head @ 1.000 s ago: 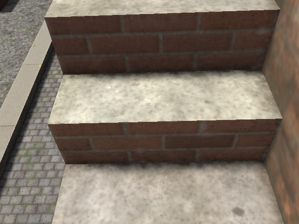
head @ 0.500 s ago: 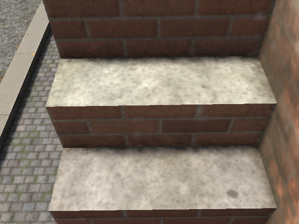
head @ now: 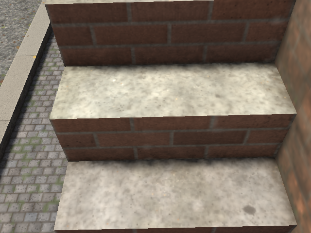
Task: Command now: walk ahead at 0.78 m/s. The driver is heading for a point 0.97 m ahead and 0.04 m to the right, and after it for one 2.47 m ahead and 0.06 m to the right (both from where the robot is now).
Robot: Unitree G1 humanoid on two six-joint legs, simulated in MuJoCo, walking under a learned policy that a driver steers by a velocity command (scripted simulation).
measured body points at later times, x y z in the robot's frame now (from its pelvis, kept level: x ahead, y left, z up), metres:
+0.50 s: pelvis +0.03 +0.00 +0.00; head +0.04 -0.01 +0.45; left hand +0.23 +0.22 -0.09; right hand +0.24 -0.21 -0.08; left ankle +0.00 +0.14 -0.75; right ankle -0.01 -0.18 -0.75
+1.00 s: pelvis +0.00 -0.02 +0.00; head +0.00 -0.04 +0.45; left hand +0.03 +0.24 -0.13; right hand +0.06 -0.26 -0.14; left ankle +0.00 +0.14 -0.75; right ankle -0.01 -0.18 -0.75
